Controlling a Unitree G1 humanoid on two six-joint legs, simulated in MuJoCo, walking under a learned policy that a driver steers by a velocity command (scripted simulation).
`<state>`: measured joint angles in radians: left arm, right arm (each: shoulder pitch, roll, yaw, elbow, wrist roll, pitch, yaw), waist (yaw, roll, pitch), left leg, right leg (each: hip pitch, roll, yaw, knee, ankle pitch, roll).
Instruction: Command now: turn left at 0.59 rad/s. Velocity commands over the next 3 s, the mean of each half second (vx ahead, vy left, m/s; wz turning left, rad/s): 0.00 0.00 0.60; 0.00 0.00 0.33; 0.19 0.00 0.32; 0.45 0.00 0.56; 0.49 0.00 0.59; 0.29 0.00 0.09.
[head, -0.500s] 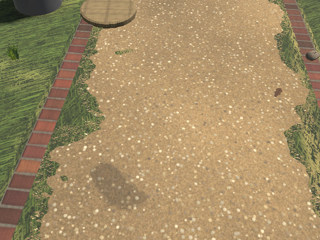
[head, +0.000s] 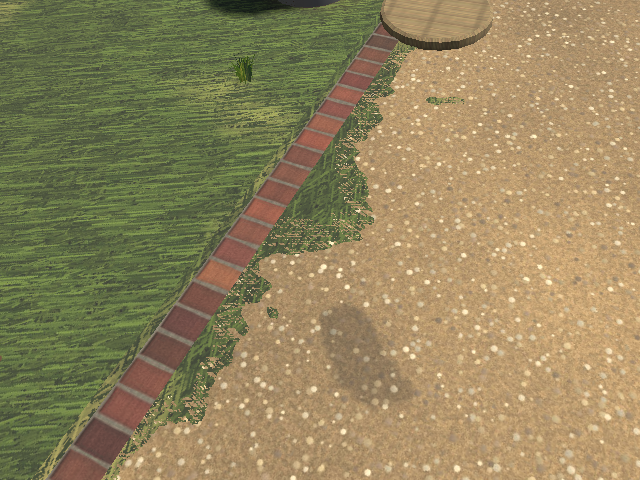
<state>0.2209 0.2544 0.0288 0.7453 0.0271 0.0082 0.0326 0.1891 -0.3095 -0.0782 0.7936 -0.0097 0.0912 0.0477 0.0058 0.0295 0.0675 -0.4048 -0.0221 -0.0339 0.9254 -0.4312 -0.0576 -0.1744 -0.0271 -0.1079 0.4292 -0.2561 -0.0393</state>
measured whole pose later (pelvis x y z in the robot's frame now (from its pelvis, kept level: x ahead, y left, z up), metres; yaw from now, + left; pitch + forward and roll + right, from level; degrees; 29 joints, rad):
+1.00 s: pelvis +0.01 +0.00 +0.00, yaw +27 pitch -1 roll +1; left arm 0.21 0.24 0.00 0.77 0.02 0.01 0.02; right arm 0.21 -0.29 -0.04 0.85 -0.01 0.07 0.00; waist 0.01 0.04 0.06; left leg -0.23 -0.06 -0.10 0.66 -0.43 -0.03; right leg -0.20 0.03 0.02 0.44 -0.22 -0.05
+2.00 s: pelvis +0.22 +0.25 +0.00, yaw +55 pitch +0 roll +0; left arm 0.19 0.27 0.03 0.78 0.05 -0.04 -0.01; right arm 0.29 -0.28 -0.06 0.88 0.00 -0.03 0.01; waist -0.01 -0.02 0.08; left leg -0.18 -0.17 -0.02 0.36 -0.17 0.15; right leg -0.58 -0.13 0.03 1.10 -0.29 0.02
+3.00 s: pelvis +0.44 +0.66 -0.01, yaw +72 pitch +0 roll -1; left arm 0.30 0.23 0.04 0.89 0.01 0.01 0.01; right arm 0.13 -0.19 0.00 0.84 -0.01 -0.04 -0.03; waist 0.04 -0.03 0.08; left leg -0.32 -0.01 0.10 0.43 -0.12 0.07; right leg -0.42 -0.02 0.00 1.07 -0.47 0.00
